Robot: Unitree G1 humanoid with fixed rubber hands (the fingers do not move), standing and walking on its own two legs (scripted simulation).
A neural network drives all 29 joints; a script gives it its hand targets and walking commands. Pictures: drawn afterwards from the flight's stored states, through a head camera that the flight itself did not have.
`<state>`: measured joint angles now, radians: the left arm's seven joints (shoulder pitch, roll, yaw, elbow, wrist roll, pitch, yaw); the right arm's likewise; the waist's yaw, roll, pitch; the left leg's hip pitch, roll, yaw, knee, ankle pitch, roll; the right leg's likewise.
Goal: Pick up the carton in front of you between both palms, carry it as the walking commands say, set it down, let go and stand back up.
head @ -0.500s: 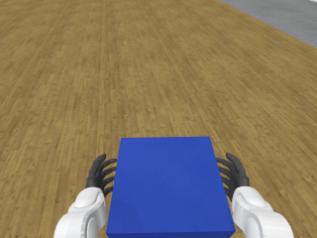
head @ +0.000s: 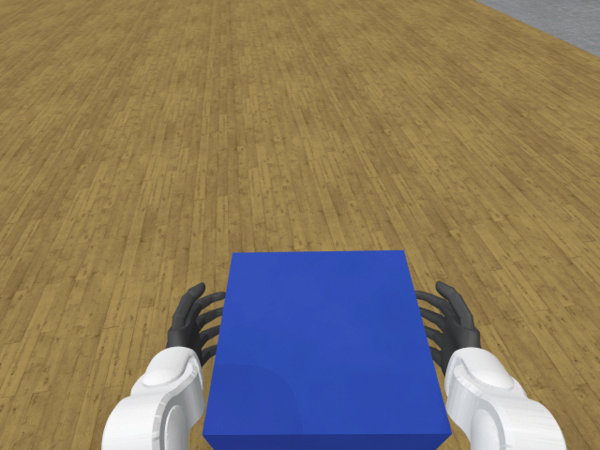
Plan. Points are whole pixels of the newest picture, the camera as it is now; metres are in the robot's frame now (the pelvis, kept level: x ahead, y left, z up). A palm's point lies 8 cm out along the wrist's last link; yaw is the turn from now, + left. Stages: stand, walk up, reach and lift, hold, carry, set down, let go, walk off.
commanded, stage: carry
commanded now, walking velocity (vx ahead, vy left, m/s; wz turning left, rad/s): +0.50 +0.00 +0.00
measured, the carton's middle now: (319, 373) +0.23 +0.00 +0.02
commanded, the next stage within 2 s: none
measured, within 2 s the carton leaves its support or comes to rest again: neither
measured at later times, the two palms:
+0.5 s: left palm (217, 180) +0.56 +0.18 +0.08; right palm (384, 175) +0.55 -0.12 +0.09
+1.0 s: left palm (253, 92) +0.90 +0.14 +0.10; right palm (375, 89) +0.90 -0.16 +0.10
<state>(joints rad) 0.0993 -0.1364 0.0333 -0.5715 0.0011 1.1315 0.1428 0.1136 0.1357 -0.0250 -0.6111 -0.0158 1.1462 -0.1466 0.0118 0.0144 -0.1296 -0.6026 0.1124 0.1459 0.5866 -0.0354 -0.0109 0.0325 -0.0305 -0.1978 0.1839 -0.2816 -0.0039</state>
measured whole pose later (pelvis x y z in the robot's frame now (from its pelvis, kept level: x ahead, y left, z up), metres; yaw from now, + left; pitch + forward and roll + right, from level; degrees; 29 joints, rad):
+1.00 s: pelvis +0.68 -0.01 +0.00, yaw +0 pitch +4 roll +1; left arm 0.10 -0.14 0.03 -0.59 0.00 1.13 0.15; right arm 0.11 0.14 -0.02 -0.63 -0.02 1.14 -0.14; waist 0.01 0.01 -0.10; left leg -0.60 0.12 0.13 0.63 -0.06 -0.02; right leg 0.00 -0.03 -0.20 0.18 -0.26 -0.02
